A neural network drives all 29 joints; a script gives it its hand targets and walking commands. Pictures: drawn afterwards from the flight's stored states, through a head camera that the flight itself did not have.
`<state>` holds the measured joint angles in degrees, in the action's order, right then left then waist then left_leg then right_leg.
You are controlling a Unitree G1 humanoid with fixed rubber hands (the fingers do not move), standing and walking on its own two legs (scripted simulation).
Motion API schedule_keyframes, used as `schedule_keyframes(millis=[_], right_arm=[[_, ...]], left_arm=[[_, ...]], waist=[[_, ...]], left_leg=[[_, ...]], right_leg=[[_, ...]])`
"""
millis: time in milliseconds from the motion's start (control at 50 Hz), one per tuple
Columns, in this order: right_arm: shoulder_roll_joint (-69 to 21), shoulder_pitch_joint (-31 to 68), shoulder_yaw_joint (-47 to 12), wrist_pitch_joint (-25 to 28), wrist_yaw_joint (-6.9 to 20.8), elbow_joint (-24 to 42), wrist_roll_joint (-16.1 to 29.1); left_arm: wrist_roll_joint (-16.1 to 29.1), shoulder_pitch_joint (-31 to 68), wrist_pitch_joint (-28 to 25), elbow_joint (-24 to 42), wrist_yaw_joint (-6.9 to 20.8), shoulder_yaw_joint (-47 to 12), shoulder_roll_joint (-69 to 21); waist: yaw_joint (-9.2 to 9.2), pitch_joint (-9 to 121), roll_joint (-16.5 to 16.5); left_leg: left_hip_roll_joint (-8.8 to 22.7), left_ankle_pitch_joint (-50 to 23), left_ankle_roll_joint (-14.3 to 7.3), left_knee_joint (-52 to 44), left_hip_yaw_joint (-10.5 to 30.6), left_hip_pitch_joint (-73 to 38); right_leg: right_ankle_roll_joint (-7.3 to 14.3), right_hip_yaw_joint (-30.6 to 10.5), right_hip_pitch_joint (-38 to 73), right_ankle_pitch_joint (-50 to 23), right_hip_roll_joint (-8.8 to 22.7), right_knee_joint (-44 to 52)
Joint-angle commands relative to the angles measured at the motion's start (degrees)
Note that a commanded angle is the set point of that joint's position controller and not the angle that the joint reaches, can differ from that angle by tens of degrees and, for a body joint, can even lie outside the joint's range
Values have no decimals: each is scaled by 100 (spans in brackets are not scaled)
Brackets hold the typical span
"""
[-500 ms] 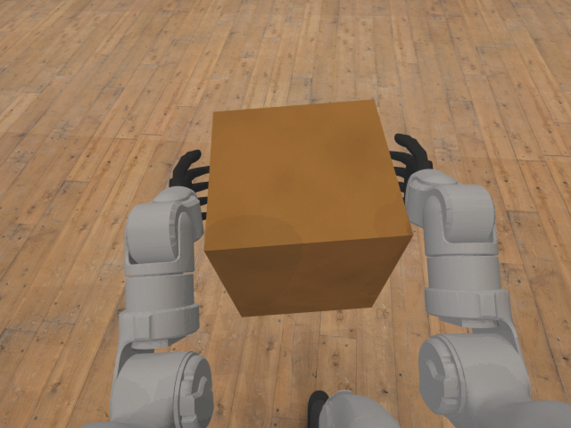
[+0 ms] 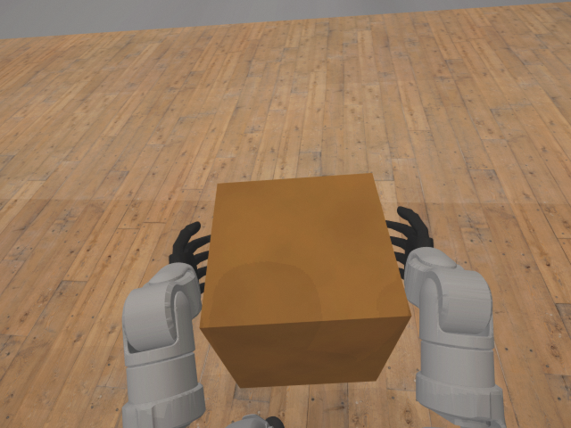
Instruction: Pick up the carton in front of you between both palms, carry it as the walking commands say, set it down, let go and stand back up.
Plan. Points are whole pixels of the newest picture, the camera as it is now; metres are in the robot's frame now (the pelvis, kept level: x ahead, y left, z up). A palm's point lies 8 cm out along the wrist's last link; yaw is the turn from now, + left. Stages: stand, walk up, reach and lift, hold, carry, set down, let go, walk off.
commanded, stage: carry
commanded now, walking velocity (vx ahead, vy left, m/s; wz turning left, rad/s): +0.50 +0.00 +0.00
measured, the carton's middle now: (301, 288) +0.30 +0.00 +0.03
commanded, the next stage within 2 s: none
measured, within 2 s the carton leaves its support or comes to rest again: neither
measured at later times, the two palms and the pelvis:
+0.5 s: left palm (215, 149) +0.56 +0.14 +0.10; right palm (378, 134) +0.56 -0.16 +0.10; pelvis +0.31 -0.01 +0.01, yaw -1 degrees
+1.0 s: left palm (222, 76) +0.90 +0.16 +0.08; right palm (340, 58) +0.91 -0.14 +0.09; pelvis +0.64 +0.01 -0.01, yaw +0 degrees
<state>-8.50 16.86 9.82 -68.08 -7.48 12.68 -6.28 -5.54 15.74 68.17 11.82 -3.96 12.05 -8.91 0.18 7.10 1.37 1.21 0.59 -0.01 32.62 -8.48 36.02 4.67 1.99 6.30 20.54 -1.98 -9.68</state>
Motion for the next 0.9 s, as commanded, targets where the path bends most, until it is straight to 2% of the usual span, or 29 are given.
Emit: schedule_keyframes(millis=[0, 20, 40, 60, 80, 100, 120, 140, 160, 220, 300, 360, 380, 420, 460, 480, 500, 520, 540, 560, 580, 600, 620, 640, 680, 720, 760, 820, 880], right_arm=[[-5451, 2426, -4420, -54, 1593, -207, 2155], [-5402, 2406, -4442, 23, 1596, 301, 2213], [-5496, 2248, -4403, 16, 1610, 311, 2180], [-5349, 2073, -4325, 4, 1640, 467, 2183], [-5332, 1847, -4249, 25, 1642, -24, 2149], [-5383, 1644, -4390, 101, 1658, -2, 2167], [-5510, 1816, -4471, 137, 1702, 347, 2256], [-5776, 2193, -4513, 137, 1740, 220, 2420], [-5780, 2070, -4621, 212, 1716, 310, 2467], [-5631, 1969, -4702, 276, 1773, 445, 2461], [-5496, 1275, -4500, 289, 1835, 245, 2274], [-5112, 1364, -4428, 261, 1821, 454, 2247], [-5093, 1552, -4520, 221, 1795, 742, 2318], [-5024, 1405, -4495, 177, 1745, 577, 2295], [-4843, 1300, -4497, 91, 1686, 566, 2294], [-4650, 1709, -4493, 26, 1683, 833, 2323], [-4485, 1818, -4466, -41, 1646, 859, 2317], [-4575, 1635, -4371, -105, 1634, 589, 2237], [-4441, 1725, -4344, -177, 1669, 490, 2334], [-4378, 2077, -4451, -242, 1637, 774, 2458], [-4533, 2194, -4404, -285, 1650, 860, 2465], [-4743, 2466, -4459, -284, 1680, 803, 2490], [-4793, 2199, -4346, -275, 1666, 647, 2473], [-4913, 2026, -4324, -271, 1675, 432, 2395], [-5127, 2282, -4464, -179, 1644, 647, 2353], [-5248, 2025, -4453, -74, 1594, 458, 2303], [-5102, 2037, -4480, -61, 1535, 694, 2182], [-4929, 1665, -4346, -114, 1538, 677, 2044], [-4967, 1784, -4418, -131, 1610, 628, 2226]], left_arm=[[2103, 2712, 37, 324, 1501, -4106, -4792], [2200, 2557, -12, 456, 1517, -4278, -5054], [2267, 2567, -30, 581, 1529, -4341, -5142], [2163, 2334, 18, 644, 1549, -4267, -4924], [2267, 2459, 92, 702, 1568, -4320, -5006], [2211, 2307, 74, 611, 1560, -4479, -5002], [2223, 2333, -22, 788, 1567, -4498, -5123], [2290, 2457, -57, 499, 1555, -4618, -5417], [2276, 2274, -159, 610, 1540, -4603, -5374], [2135, 1900, -286, 526, 1522, -4613, -5419], [2232, 1826, -310, 717, 1457, -4831, -5261], [2182, 1704, -213, 701, 1399, -4832, -5093], [2218, 1607, -207, 784, 1429, -4825, -5109], [2325, 1949, -132, 1052, 1381, -4821, -4829], [2318, 1920, -45, 1345, 1322, -4745, -4586], [2155, 1716, 25, 1056, 1348, -4607, -4493], [2133, 1643, 64, 850, 1342, -4453, -4411], [2244, 1827, 108, 978, 1339, -4549, -4464], [2197, 1814, 192, 799, 1290, -4417, -4299], [2162, 1816, 141, 708, 1278, -4388, -4211], [2092, 1871, 129, 767, 1282, -4326, -4285], [2173, 2173, 166, 805, 1260, -4476, -4625], [2362, 2167, 178, 950, 1295, -4502, -4752], [2385, 2384, 157, 1066, 1305, -4576, -4876], [2349, 2268, 121, 891, 1427, -4563, -5097], [2383, 2332, 85, 1079, 1420, -4625, -4865], [2390, 2138, 59, 980, 1473, -4579, -4842], [2358, 1937, 86, 1069, 1477, -4613, -4783], [2279, 1915, 93, 869, 1470, -4680, -4783]], waist=[[160, 1030, -930], [55, 1315, -1235], [-107, 1702, -905], [-240, 2441, -63], [-266, 2454, 1282], [-120, 2304, 803], [-132, 2055, 663], [-123, 1834, 112], [-29, 1541, -64], [6, 1127, 149], [-74, 1056, 643], [-76, 756, 636], [-114, 676, 396], [-137, 517, 552], [-82, 655, 513], [-116, 669, 654], [-59, 617, 448], [-25, 681, 280], [110, 1122, -216], [170, 1587, -1664], [177, 1612, -1638], [180, 1578, -923], [190, 1739, -1013], [113, 1631, -645], [46, 1351, -794], [79, 1213, -865], [73, 903, -939], [92, 725, -872], [84, 588, -870]], left_leg=[[-638, -484, -125, -872, -763, -1355], [-572, -591, -167, -1001, -693, -2386], [-295, -134, -231, -1070, -433, -3502], [909, -694, -616, -511, 1033, -4845], [2330, 273, -1837, -1284, 3983, -5672], [2268, 650, -1871, -1834, 4116, -5230], [2105, 521, -1650, -1797, 3574, -4823], [1919, 774, -1390, -1928, 2780, -4176], [1812, 1277, -1123, -2142, 2565, -3534], [1396, 1721, -845, -2551, 1413, -2842], [1385, 1539, -951, -2721, 992, -3280], [1321, 1203, -866, -2664, 802, -3351], [1319, 1097, -758, -2685, 735, -3267], [1131, 461, -803, -2435, 650, -3484], [1358, 266, -646, -2234, 613, -3254], [1223, 152, -589, -1853, 345, -3489], [1019, -109, -515, -1402, 134, -3250], [949, -154, -451, -746, 132, -2652], [742, -25, -233, 658, -153, -2129], [127, 949, 127, 2554, -300, -797], [-241, 2719, 72, 3231, 326, 527], [58, 2848, -50, 3737, 706, 751], [234, 2720, -149, 4023, 883, 912], [531, 2348, -162, 3597, 977, 704], [629, 1631, -95, 2694, 770, 38], [493, 1320, 87, 1952, 421, 88], [557, 1040, 141, 1143, 339, 78], [362, 487, 127, 123, -62, -467], [401, 145, 51, -512, -58, -799]], right_leg=[[-184, 290, 370, -6452, 1054, -1341], [-178, 361, 12, -6590, 1062, -1925], [-324, 552, -477, -5772, 1016, -2971], [-425, 439, -1619, -4025, 998, -4445], [-763, 418, -3804, -547, -200, -6740], [-463, -334, -4212, 336, 6, -7203], [-277, -446, -4259, 264, 331, -7120], [-243, -482, -4218, 132, 612, -6731], [-215, -489, -4078, -150, 784, -6218], [-424, -32, -3749, -466, 888, -4876], [-618, 347, -3976, -964, 928, -3136], [-607, 479, -3985, -1413, 821, -2436], [-579, 515, -3996, -1728, 887, -2486], [-640, 733, -3876, -1675, 747, -1984], [-538, 582, -3109, -1746, 955, -1960], [-461, 788, -2997, -1552, 773, -1603], [-463, 1236, -2415, -1312, 489, -1591], [-425, 1270, -1608, -974, 337, -1500], [-305, 446, -639, -582, 982, -1171], [491, -2065, 361, -314, 2354, -593], [1012, -3288, 878, -753, 2832, -401], [1004, -2938, 724, -1322, 2794, -504], [944, -2447, 588, -1307, 2693, -506], [609, -1840, 230, -1171, 2431, -460], [196, -918, -768, -623, 2143, -54], [156, -307, -717, -916, 1944, 78], [299, -143, -844, -1046, 1962, 191], [134, 439, -980, -1207, 1669, 209], [-3, 450, -763, -1406, 1802, -36]])
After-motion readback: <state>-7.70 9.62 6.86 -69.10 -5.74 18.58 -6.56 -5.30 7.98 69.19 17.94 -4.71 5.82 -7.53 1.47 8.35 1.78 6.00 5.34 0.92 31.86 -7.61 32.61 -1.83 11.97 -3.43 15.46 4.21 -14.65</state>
